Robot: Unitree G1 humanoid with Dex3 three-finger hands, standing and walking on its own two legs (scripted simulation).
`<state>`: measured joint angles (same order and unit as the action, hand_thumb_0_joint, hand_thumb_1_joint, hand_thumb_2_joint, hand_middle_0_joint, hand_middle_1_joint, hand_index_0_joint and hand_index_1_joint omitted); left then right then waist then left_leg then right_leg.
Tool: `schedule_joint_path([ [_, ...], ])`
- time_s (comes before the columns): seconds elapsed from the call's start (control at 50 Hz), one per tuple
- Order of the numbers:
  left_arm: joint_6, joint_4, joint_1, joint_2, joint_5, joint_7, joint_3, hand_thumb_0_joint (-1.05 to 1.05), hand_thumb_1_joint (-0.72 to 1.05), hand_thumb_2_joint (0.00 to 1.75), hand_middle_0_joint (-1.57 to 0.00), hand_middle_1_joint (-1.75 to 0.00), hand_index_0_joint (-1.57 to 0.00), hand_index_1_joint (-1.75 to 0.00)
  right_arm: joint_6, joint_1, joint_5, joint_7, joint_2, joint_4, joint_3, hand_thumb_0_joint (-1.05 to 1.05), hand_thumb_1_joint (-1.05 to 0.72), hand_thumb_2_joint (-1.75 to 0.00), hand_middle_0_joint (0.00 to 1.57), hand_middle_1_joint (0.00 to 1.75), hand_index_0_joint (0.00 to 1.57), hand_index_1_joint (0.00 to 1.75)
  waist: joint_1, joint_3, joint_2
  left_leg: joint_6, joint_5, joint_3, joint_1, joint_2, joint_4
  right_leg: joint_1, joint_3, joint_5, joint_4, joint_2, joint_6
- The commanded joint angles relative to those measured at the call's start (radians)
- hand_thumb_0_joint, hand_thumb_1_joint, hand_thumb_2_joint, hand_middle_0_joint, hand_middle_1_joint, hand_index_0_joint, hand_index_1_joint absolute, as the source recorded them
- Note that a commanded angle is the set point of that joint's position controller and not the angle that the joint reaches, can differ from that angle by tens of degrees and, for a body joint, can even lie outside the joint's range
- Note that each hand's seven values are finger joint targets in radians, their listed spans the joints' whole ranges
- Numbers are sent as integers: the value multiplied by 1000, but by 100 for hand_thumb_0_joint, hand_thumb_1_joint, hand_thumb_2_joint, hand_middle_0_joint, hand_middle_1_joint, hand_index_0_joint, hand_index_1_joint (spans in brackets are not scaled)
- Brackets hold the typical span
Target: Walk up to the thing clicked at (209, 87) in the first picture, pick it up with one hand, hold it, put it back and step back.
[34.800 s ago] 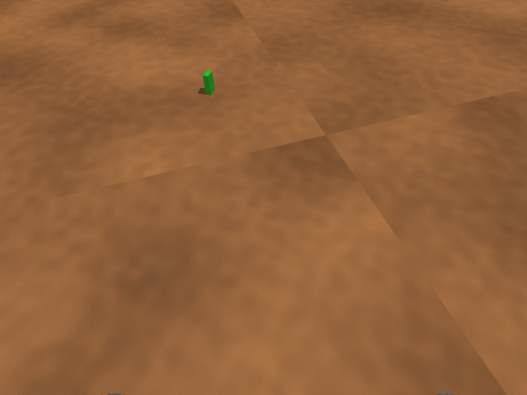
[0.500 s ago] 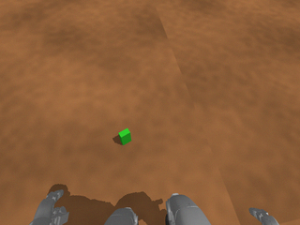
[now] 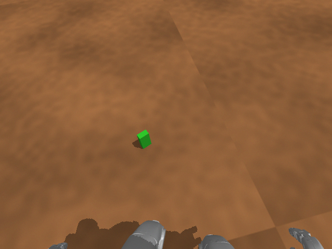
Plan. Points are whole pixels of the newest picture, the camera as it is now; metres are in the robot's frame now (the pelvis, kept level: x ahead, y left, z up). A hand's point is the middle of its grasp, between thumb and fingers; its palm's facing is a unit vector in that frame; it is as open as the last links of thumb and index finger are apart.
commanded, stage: step back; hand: left
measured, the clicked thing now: (144, 139) +0.76 +0.23 -0.69
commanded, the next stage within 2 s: stand in 1.66 s
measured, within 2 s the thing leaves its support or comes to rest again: neither
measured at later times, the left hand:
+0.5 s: hand out of the picture -0.07 +0.25 -0.16, palm faces -0.03 -0.92 -0.39, open 7.4 cm
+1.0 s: hand out of the picture -0.19 +0.25 -0.15, palm faces +0.06 -0.93 -0.37, open 7.4 cm
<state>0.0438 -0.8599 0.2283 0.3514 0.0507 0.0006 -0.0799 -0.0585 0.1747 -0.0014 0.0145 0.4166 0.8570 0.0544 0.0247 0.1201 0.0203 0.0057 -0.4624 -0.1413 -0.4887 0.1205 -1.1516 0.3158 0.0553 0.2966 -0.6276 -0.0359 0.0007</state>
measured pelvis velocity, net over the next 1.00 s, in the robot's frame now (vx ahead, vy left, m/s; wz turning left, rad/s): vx -0.24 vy -0.03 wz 0.03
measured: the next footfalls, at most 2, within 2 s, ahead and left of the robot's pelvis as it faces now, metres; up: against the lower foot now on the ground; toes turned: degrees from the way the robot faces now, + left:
left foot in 0.14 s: -0.04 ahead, +0.13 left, +0.00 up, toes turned +1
right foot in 0.48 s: -0.18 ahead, -0.15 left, +0.00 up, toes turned +2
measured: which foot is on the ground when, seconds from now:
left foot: up 0.00-0.12, down 0.14-0.50, up 0.52-0.76, down 0.78-1.00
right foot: down 0.00-0.16, up 0.18-0.46, down 0.48-1.00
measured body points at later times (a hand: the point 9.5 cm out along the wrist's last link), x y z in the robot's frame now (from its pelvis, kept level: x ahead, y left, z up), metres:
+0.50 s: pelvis -0.17 -0.02 -0.01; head -0.10 -0.02 +0.43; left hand -0.07 +0.30 -0.14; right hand -0.02 -0.34 -0.12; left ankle -0.08 +0.13 -0.73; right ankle -0.20 -0.15 -0.74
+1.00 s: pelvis -0.24 -0.03 +0.00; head -0.24 -0.02 +0.45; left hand -0.19 +0.30 -0.12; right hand -0.16 -0.32 -0.13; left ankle -0.25 +0.10 -0.73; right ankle -0.22 -0.15 -0.73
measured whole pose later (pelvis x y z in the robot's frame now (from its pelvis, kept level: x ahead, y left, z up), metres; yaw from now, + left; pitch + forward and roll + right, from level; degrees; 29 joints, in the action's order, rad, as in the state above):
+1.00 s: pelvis -0.24 -0.03 +0.00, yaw +2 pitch -3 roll +0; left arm 0.00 -0.98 0.21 0.38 0.03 -0.02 -0.07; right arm 0.01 0.20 -0.04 -0.01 0.33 0.98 0.02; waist 0.01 0.06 -0.01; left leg 0.00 -0.32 -0.02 -0.21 0.00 -0.58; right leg 0.24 -0.01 0.29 -0.57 -0.01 0.01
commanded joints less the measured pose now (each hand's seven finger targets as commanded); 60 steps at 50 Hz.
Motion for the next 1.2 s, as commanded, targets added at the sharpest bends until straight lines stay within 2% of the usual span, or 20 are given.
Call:
schedule_joint_path([
  [0.0,-26,135,-68,257,4,37,-66,0,90,90,-20,-30,-20,-30,37,-16,0,16,130,-84,32,0,-90,-90,20,30,20,30,16,-105,-221,18,-61,56,-9,-40,225,-173,131,-358,143,-156,179],
  [0.1,10,159,-72,248,-29,32,-55,0,90,90,-20,-30,-20,-30,62,104,-23,19,132,-33,51,0,-90,-90,20,30,20,30,-12,-230,-187,-13,332,126,239,-97,823,-236,83,-468,-114,-124,117],
  [0.12,16,169,-56,207,-32,27,-40,0,90,90,-20,-30,-20,-30,63,91,-40,22,194,-38,72,0,-90,-90,20,30,20,30,2,-242,-69,-50,478,-65,359,-225,787,-39,59,-267,-190,-66,73],
  [0.14,16,175,-49,169,-42,27,-30,0,90,90,-20,-30,-20,-30,57,48,-46,19,294,-52,87,0,-90,-90,20,30,20,30,12,-200,160,-147,640,-320,413,-418,783,204,-14,189,-335,95,29],
  [0.16,17,185,-127,220,-34,42,-48,0,90,90,-20,-30,-20,-30,55,34,-38,12,371,-72,95,0,-90,-90,20,30,20,30,-60,-179,208,-308,621,-421,219,-544,804,140,79,387,-483,100,10],
  [0.18,16,168,-157,251,-31,44,-54,0,90,90,-20,-30,-20,-30,63,-13,-37,19,349,-71,93,0,-90,-90,20,30,20,30,-52,-122,190,-335,593,-447,117,-566,824,99,150,355,-584,71,13],
  [0.24,16,121,-61,230,-50,27,-54,0,90,90,-20,-30,-20,-30,62,-96,-40,27,213,-85,51,0,-90,-90,20,30,20,30,24,-116,93,-206,698,-70,220,-342,710,167,145,204,-656,135,23],
  [0.36,-13,123,-70,201,-30,22,-40,0,90,90,-20,-30,-20,-30,46,-2,-35,20,201,-83,57,0,-90,-90,20,30,20,30,-44,-167,166,-254,738,-71,444,-359,623,146,38,243,-258,68,-31],
  [0.44,-40,43,19,195,-20,21,-43,0,90,90,-20,-30,-20,-30,21,-45,-16,11,223,-81,55,0,-90,-90,20,30,20,30,-12,-266,157,-162,630,8,366,-292,475,-135,-67,-76,290,68,12],
  [0.48,-48,34,26,297,0,21,-72,0,90,90,-20,-30,-20,-30,23,-41,-6,8,148,-98,31,0,-90,-90,20,30,20,30,-18,-239,-71,-66,227,40,1,-155,351,-303,246,-162,225,-97,85],
  [0.52,-45,87,-94,411,-4,24,-89,0,90,90,-20,-30,-20,-30,24,-94,-7,29,177,-105,55,0,-90,-90,20,30,20,30,25,-126,-252,0,-156,-15,62,-102,58,108,516,-133,292,-388,307],
  [0.6,-56,73,-127,265,-4,27,-56,0,90,90,-20,-30,-20,-30,40,-41,0,15,139,-47,30,0,-90,-90,20,30,20,30,-23,-79,-156,-14,-27,15,31,-42,62,-17,151,-354,158,-169,192],
  [0.68,-61,53,-46,273,6,20,-57,0,90,90,-20,-30,-20,-30,65,-65,-18,5,126,-40,25,0,-90,-90,20,30,20,30,36,-102,-204,3,-47,116,59,-88,437,-167,162,-140,168,-147,176],
  [0.74,-42,58,-99,258,-14,7,-40,0,90,90,-20,-30,-20,-30,88,57,-29,3,116,29,43,0,-90,-90,20,30,20,30,-28,-158,-183,-15,159,139,342,-89,841,-85,139,-103,59,-147,131],
  [0.78,-42,53,-26,131,-32,4,-8,0,90,90,-20,-30,-20,-30,104,40,-53,9,209,26,68,0,-90,-90,20,30,20,30,10,-202,125,-97,242,-305,539,-371,877,189,7,176,-201,18,29],
  [0.82,-43,18,-110,253,-31,11,-32,0,90,90,-20,-30,-20,-30,105,-82,-34,1,281,6,70,0,-90,-90,20,30,20,30,-12,-67,111,-258,-147,-395,135,-486,932,40,22,266,-242,-38,20],
  [0.96,-83,-69,-26,209,-24,3,-37,0,90,90,-20,-30,-20,-30,83,-74,-20,-16,144,34,27,0,-90,-90,20,30,20,30,26,-94,68,-77,73,-14,114,-232,712,-268,-49,-19,237,32,38],
  [1.04,-92,-41,-144,331,-7,8,-55,0,90,90,-20,-30,-20,-30,70,5,-26,-11,147,67,43,0,-90,-90,20,30,20,30,-19,-12,-128,-8,-65,59,156,-146,331,72,432,533,452,-346,234],
  [1.14,-90,-61,-162,245,-18,-1,-25,0,90,90,-20,-30,-20,-30,95,45,-27,-21,103,108,33,0,-90,-90,20,30,20,30,-40,-75,-120,-34,153,89,323,-131,685,27,128,143,294,-167,107],
  [1.18,-84,-55,-167,197,-29,-8,-7,0,90,90,-20,-30,-20,-30,107,62,-40,-9,142,113,40,0,-90,-90,20,30,20,30,-49,-106,-32,-65,169,-93,353,-243,815,41,39,-37,130,-90,52],
])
